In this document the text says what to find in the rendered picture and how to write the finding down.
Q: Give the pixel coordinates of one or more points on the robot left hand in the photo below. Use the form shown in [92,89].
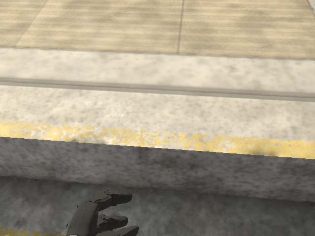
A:
[87,222]

